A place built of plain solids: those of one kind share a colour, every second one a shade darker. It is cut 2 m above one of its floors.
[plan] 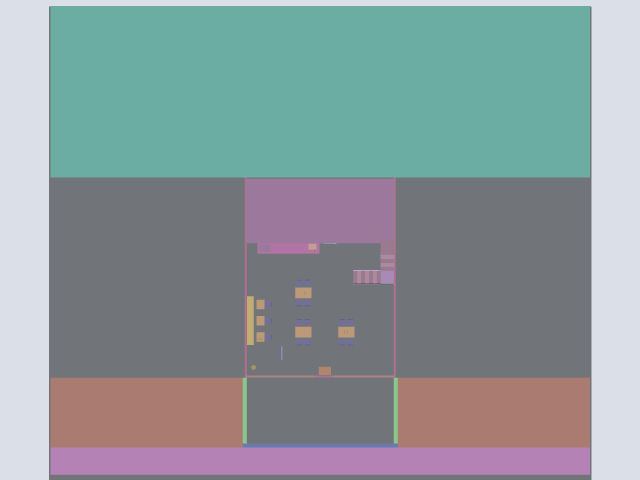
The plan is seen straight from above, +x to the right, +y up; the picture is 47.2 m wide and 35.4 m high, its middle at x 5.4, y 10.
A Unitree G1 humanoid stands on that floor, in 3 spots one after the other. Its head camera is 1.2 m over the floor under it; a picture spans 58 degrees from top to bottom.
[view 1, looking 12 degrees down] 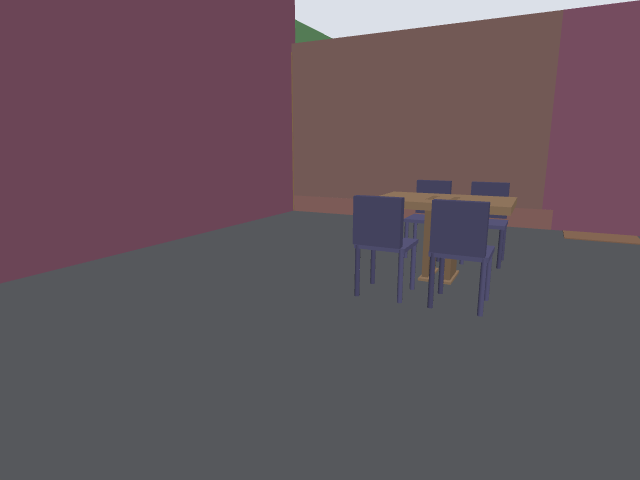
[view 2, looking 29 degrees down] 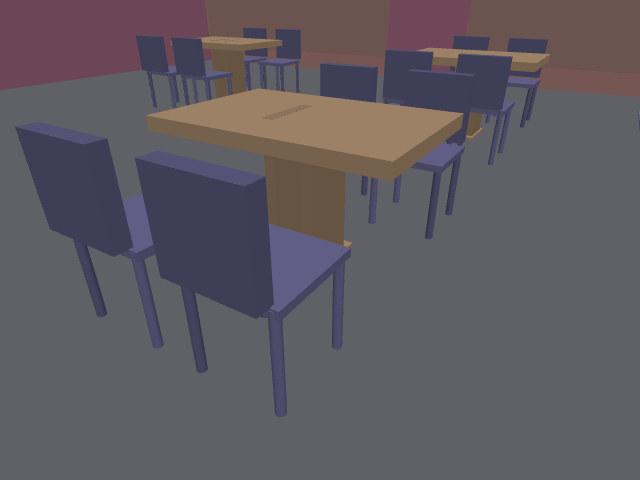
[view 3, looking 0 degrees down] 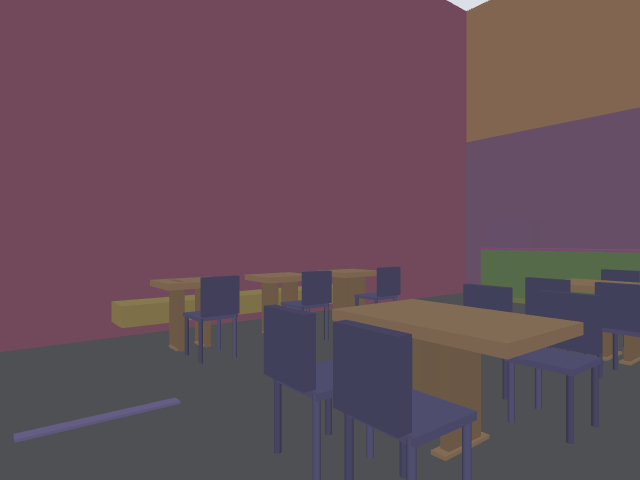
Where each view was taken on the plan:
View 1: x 6.55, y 7.25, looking -63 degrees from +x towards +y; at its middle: ground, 5.77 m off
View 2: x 3.08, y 7.75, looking -58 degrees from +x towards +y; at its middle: side_chair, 1.55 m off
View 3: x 5.76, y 1.00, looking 142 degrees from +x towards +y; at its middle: wall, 7.31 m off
